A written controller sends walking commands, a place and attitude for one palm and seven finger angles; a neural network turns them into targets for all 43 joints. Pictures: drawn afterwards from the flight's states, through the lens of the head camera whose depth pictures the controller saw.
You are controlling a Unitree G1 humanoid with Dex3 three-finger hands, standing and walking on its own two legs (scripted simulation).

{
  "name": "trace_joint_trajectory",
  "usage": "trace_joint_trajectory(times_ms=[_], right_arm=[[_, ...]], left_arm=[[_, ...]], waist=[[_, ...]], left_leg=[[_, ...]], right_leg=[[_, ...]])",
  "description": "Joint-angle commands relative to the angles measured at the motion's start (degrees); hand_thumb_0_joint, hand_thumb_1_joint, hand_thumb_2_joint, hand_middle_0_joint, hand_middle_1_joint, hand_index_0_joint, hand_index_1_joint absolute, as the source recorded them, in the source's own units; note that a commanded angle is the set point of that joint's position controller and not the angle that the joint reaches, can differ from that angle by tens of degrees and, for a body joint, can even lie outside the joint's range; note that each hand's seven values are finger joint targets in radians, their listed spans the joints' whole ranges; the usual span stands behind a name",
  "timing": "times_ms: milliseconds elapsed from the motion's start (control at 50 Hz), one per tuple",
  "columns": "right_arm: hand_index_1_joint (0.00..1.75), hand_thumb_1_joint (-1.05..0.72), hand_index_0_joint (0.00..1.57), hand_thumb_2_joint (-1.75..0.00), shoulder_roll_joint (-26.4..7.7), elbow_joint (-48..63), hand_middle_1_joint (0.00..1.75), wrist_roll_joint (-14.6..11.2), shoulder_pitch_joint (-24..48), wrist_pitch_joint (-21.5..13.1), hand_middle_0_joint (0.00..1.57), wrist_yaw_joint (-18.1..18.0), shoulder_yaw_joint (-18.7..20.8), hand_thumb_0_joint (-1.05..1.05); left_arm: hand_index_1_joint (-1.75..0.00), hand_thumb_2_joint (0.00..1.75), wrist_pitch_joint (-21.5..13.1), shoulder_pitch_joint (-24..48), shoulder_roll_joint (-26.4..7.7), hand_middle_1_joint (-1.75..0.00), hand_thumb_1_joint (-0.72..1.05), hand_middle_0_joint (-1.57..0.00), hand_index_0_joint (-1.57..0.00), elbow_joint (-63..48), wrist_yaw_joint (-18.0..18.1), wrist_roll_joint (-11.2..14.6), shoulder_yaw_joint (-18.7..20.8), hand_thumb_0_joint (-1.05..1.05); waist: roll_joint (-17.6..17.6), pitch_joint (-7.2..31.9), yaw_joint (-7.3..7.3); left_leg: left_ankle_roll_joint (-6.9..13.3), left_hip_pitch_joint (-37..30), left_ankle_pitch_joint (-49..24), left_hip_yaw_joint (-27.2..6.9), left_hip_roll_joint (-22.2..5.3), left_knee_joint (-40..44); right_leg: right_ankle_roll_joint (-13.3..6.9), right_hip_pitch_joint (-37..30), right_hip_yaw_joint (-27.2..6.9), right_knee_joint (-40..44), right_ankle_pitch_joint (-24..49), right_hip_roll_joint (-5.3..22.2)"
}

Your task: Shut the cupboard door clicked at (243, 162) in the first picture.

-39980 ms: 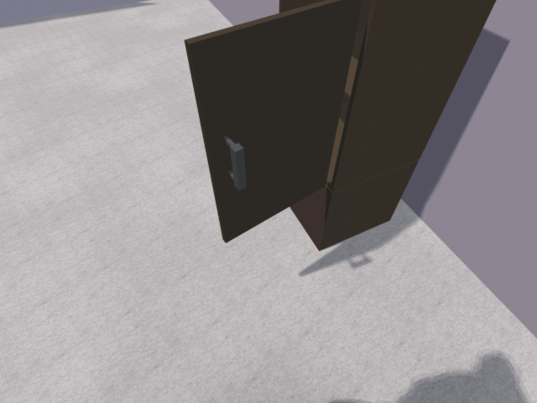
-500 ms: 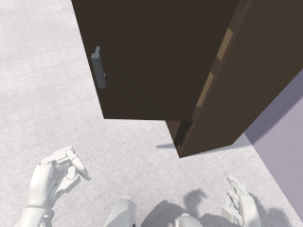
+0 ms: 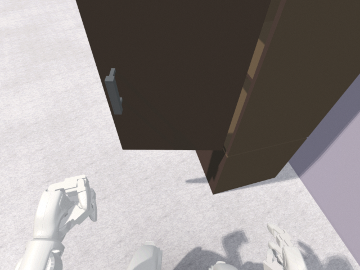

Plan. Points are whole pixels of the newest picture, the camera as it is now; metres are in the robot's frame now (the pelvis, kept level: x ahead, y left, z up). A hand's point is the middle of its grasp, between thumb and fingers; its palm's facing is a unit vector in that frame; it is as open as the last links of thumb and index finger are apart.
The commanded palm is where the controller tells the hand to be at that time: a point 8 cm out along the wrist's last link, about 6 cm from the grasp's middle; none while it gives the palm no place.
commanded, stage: raise the hand and make a fist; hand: left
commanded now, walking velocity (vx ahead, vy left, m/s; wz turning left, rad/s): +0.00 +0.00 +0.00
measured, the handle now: (115, 91) +0.55 +0.22 +0.06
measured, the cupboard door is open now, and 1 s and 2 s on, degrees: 75 75 75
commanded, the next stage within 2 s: bring the fist close to the handle in 0.28 s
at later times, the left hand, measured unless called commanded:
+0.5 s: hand (103, 197) +0.25 +0.17 +0.06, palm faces +0.06 -1.00 -0.04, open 3.1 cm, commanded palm +0.24 +0.23 +0.06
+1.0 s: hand (115, 149) +0.36 +0.17 +0.06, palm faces +0.05 -1.00 -0.03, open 3.1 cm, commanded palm +0.34 +0.23 +0.06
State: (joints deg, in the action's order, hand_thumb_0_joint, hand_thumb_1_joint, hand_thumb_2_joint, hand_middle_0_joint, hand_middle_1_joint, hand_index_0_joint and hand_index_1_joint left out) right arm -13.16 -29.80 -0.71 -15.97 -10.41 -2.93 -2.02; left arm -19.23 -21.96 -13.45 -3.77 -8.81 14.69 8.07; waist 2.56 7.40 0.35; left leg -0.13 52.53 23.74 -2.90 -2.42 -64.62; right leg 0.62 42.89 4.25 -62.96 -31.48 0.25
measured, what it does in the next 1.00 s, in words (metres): stands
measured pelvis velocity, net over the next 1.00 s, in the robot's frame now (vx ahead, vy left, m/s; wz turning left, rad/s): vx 0.01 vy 0.00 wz -0.02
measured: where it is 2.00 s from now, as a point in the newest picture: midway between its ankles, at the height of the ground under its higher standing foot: outside the picture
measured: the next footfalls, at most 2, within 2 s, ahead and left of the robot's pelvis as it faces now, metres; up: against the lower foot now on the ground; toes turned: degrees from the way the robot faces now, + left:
none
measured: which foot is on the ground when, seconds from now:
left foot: down 0.00-1.00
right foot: down 0.00-1.00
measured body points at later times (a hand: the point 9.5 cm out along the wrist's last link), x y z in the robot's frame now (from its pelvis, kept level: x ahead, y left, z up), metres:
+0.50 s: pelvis +0.01 -0.02 +0.00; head +0.06 -0.01 +0.44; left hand +0.24 +0.23 +0.06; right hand +0.20 -0.25 -0.08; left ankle +0.08 +0.12 -0.65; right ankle +0.00 -0.13 -0.65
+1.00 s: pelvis +0.01 +0.00 +0.00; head +0.07 +0.00 +0.45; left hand +0.35 +0.23 +0.07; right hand +0.14 -0.25 -0.10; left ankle +0.08 +0.12 -0.65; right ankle +0.00 -0.13 -0.65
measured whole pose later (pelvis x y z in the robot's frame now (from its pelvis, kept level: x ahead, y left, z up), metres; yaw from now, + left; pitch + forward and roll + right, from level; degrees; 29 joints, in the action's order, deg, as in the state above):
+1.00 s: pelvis +0.01 +0.00 +0.00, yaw -1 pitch +14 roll -2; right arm -13.7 -35.2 -0.7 -15.2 -7.0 -2.9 -1.1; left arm -20.2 9.4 -13.8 23.1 -6.6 11.4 10.4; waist 1.8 7.6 1.6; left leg -0.4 53.7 23.5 -1.1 -2.8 -63.3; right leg 0.4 45.6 2.4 -63.2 -31.4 0.1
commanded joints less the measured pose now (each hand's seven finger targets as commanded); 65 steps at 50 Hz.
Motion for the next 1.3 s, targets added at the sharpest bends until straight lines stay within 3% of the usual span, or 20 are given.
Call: trace_joint_trajectory(times_ms=[0, 100, 140, 240, 360, 400, 440, 480, 560, 600, 680, 700, 800, 860, 900, 960, 1000, 1140, 1260, 1280], right_arm=[[0.30, -0.90, 0.20, -0.90, -7.5, 9.6, 0.30, -0.3, 4.4, -3.7, 0.20, -1.3, 3.8, 0.00], [0.30, -0.90, 0.20, -0.90, -6.9, 8.7, 0.30, 0.3, 4.4, -4.2, 0.20, -1.1, 4.0, 0.00], [0.30, -0.90, 0.20, -0.90, -6.6, 8.5, 0.30, 0.3, 4.6, -4.1, 0.20, -0.9, 4.1, 0.00], [0.30, -0.90, 0.20, -0.90, -7.1, 8.7, 0.30, -0.3, 3.8, -3.0, 0.20, -0.6, 4.5, 0.00], [0.30, -0.90, 0.20, -0.90, -6.7, 9.1, 0.30, -0.3, 4.1, -2.2, 0.20, -1.3, 4.3, 0.00], [0.30, -0.90, 0.20, -0.90, -7.0, 7.8, 0.30, 0.0, 3.9, -2.2, 0.20, -1.7, 4.2, 0.00], [0.30, -0.90, 0.20, -0.90, -6.6, 7.1, 0.30, 0.1, 4.4, -2.4, 0.20, -1.6, 4.0, 0.00], [0.30, -0.90, 0.20, -0.90, -6.7, 6.5, 0.30, 0.1, 4.4, -2.5, 0.20, -1.5, 4.0, 0.00], [0.30, -0.90, 0.20, -0.90, -7.5, 6.1, 0.30, -0.5, 3.8, -2.3, 0.20, -1.6, 4.1, 0.00], [0.30, -0.90, 0.20, -0.90, -7.9, 6.1, 0.30, -0.6, 3.2, -1.9, 0.20, -1.7, 4.2, 0.00], [0.30, -0.90, 0.20, -0.90, -7.6, 6.0, 0.30, -0.7, 3.6, -1.0, 0.20, -1.6, 3.9, 0.00], [0.30, -0.90, 0.20, -0.90, -7.7, 5.6, 0.30, -0.5, 3.5, -0.8, 0.20, -1.6, 3.9, 0.00], [0.30, -0.90, 0.20, -0.90, -7.7, 4.1, 0.30, 0.0, 3.3, -0.2, 0.20, -1.2, 4.0, 0.00], [0.30, -0.90, 0.20, -0.90, -8.0, 3.2, 0.30, 0.0, 2.8, 0.2, 0.20, -0.8, 4.1, 0.00], [0.30, -0.90, 0.20, -0.90, -8.7, 2.6, 0.30, 0.0, 1.8, 0.6, 0.20, -0.8, 4.3, 0.00], [0.30, -0.90, 0.20, -0.90, -8.8, 2.0, 0.30, -0.3, 1.6, 1.3, 0.20, -0.9, 4.3, 0.00], [0.30, -0.90, 0.20, -0.90, -9.1, 1.3, 0.30, -0.3, 0.8, 1.7, 0.20, -1.1, 4.3, 0.00], [0.30, -0.90, 0.20, -0.90, -9.3, -1.1, 0.30, 0.2, -0.9, 2.5, 0.20, -0.8, 4.5, 0.00], [0.30, -0.90, 0.20, -0.90, -9.9, -2.3, 0.30, 0.3, -3.8, 4.4, 0.20, -0.2, 4.7, 0.00], [0.30, -0.90, 0.20, -0.90, -10.2, -2.4, 0.30, 0.4, -4.3, 4.8, 0.20, -0.2, 4.8, 0.00]], left_arm=[[-1.50, 0.90, -2.9, 2.6, -6.8, -1.50, 0.90, -1.30, -1.30, -9.9, -1.2, 1.2, 3.8, 0.00], [-1.50, 0.90, -7.4, 4.9, -8.2, -1.50, 0.90, -1.30, -1.30, -14.4, 0.8, 1.3, 6.2, 0.00], [-1.50, 0.90, -8.1, 3.5, -5.9, -1.50, 0.90, -1.30, -1.30, -12.4, 1.1, 1.1, 4.6, 0.00], [-1.50, 0.90, -5.1, 1.3, -4.4, -1.50, 0.90, -1.30, -1.30, -8.5, -1.3, 1.0, 2.2, 0.00], [-1.50, 0.90, -4.3, 4.7, -5.9, -1.50, 0.90, -1.30, -1.30, -10.8, -1.6, 1.8, 4.3, 0.00], [-1.50, 0.90, -5.9, 11.1, -9.0, -1.50, 0.90, -1.30, -1.30, -10.6, -0.5, 1.4, 6.9, 0.00], [-1.50, 0.90, -7.4, 16.2, -7.1, -1.50, 0.90, -1.30, -1.30, -9.2, -0.1, 1.0, 5.4, 0.00], [-1.50, 0.90, -7.9, 16.4, -5.8, -1.50, 0.90, -1.30, -1.30, -7.0, -0.5, 1.1, 4.5, 0.00], [-1.50, 0.90, -4.8, 19.8, -5.4, -1.50, 0.90, -1.30, -1.30, -3.1, -2.3, 0.9, 2.3, 0.00], [-1.50, 0.90, -2.6, 20.1, -7.1, -1.50, 0.90, -1.30, -1.30, -0.8, -2.7, 0.8, 3.7, 0.00], [-1.50, 0.90, -1.0, 26.4, -6.8, -1.50, 0.90, -1.30, -1.30, 0.7, -0.7, 0.3, 4.2, 0.00], [-1.50, 0.90, -1.1, 27.9, -8.5, -1.50, 0.90, -1.30, -1.30, 1.6, 0.4, 0.2, 6.1, 0.00], [-1.50, 0.90, -4.4, 36.1, -8.1, -1.50, 0.90, -1.30, -1.30, 7.2, 3.3, -1.2, 6.6, 0.00], [-1.50, 0.90, -5.2, 39.9, -6.4, -1.50, 0.90, -1.30, -1.30, 11.1, 3.0, -2.6, 3.8, 0.00], [-1.50, 0.90, -5.0, 42.7, -8.3, -1.50, 0.90, -1.30, -1.30, 14.4, 2.5, -2.9, 4.9, 0.00], [-1.50, 0.90, -4.4, 47.8, -8.3, -1.50, 0.90, -1.30, -1.30, 18.2, 2.1, -2.9, 4.9, 0.00], [-1.50, 0.90, -4.3, 52.0, -11.0, -1.50, 0.90, -1.30, -1.30, 21.2, 2.3, -2.6, 7.5, 0.00], [-1.50, 0.90, -7.5, 66.8, -11.8, -1.50, 0.90, -1.30, -1.30, 28.6, 4.0, -4.5, 7.5, 0.00], [-1.50, 0.90, -6.3, 72.1, -14.3, -1.50, 0.90, -1.30, -1.30, 41.5, 2.7, -5.6, 9.4, 0.00], [-1.50, 0.90, -6.3, 73.8, -16.4, -1.50, 0.90, -1.30, -1.30, 42.9, 2.6, -5.5, 11.4, 0.00]], waist=[[-1.4, 8.2, -0.67], [2.1, 12.0, -1.51], [0.8, 11.2, -0.99], [-1.8, 10.1, -0.44], [-3.0, 10.9, -0.58], [-2.2, 10.1, 0.13], [-0.5, 10.6, 0.78], [0.4, 11.8, 0.41], [1.2, 13.8, 0.68], [0.1, 15.1, 0.00], [0.3, 14.3, -0.04], [-0.3, 14.0, 0.02], [0.0, 14.5, 0.26], [0.9, 15.4, 1.22], [0.2, 15.7, 1.42], [0.7, 15.5, 1.82], [-0.6, 15.4, 1.95], [2.6, 19.3, 3.54], [0.3, 18.7, 4.42], [-0.9, 18.8, 4.30]], left_leg=[[1.4, -11.1, 0.1, 0.0, 2.1, 10.4], [1.4, -13.2, -5.0, 0.3, 2.1, 8.8], [1.4, -12.9, -5.5, 0.7, 2.0, 8.3], [1.5, -11.4, -6.1, 1.2, 2.2, 8.0], [1.6, -11.6, -7.3, 1.4, 2.3, 7.2], [1.7, -10.5, -6.8, 1.3, 2.0, 6.0], [1.6, -11.1, -6.4, 1.1, 2.0, 5.6], [1.5, -11.8, -6.5, 0.9, 2.0, 5.8], [1.5, -13.5, -6.8, 1.0, 1.8, 7.2], [1.6, -13.9, -8.1, 0.8, 1.8, 7.9], [1.3, -15.6, -8.0, 0.9, 1.8, 9.6], [1.4, -15.3, -7.7, 0.6, 1.6, 9.6], [1.1, -15.5, -6.7, 0.5, 1.6, 10.0], [1.1, -17.0, -6.3, 0.7, 1.4, 10.4], [1.1, -16.5, -5.7, 0.6, 1.3, 10.5], [1.0, -16.9, -5.3, 0.8, 1.3, 11.0], [1.0, -16.0, -4.6, 0.5, 1.2, 11.0], [0.7, -19.2, -5.3, -0.4, 0.9, 10.2], [0.9, -16.3, -6.1, 0.1, 1.0, 9.5], [1.1, -15.2, -6.0, 0.1, 0.9, 9.3]], right_leg=[[-1.8, 0.5, -2.4, 12.9, 2.0, -1.9], [-2.2, 0.0, -2.3, 10.1, 7.8, -1.9], [-1.9, 1.0, -2.4, 9.9, 8.8, -1.8], [-1.3, -0.6, -3.4, 11.1, 10.7, -1.5], [-1.0, -1.8, -4.3, 11.3, 12.8, -1.2], [-1.2, 0.0, -4.5, 10.6, 11.7, -1.5], [-1.4, 2.1, -3.9, 9.5, 11.1, -1.5], [-1.7, 2.2, -3.4, 9.0, 11.3, -1.7], [-1.6, 1.0, -3.3, 9.9, 12.0, -1.7], [-1.6, -0.7, -3.2, 10.1, 13.7, -1.8], [-1.5, -0.4, -2.4, 10.6, 13.8, -1.7], [-1.5, -0.1, -2.3, 10.7, 13.2, -1.9], [-1.8, 1.1, -2.0, 10.1, 11.7, -1.9], [-1.8, 2.5, -1.9, 10.2, 11.5, -1.8], [-1.8, 2.2, -2.2, 10.7, 11.1, -1.9], [-1.7, 2.7, -2.4, 11.4, 11.0, -1.8], [-1.7, 2.4, -2.5, 11.6, 10.3, -1.9], [-1.8, 6.0, -2.1, 10.0, 10.6, -1.9], [-1.6, 6.1, -2.4, 10.3, 12.1, -2.0], [-1.5, 5.5, -2.6, 10.4, 12.1, -1.9]])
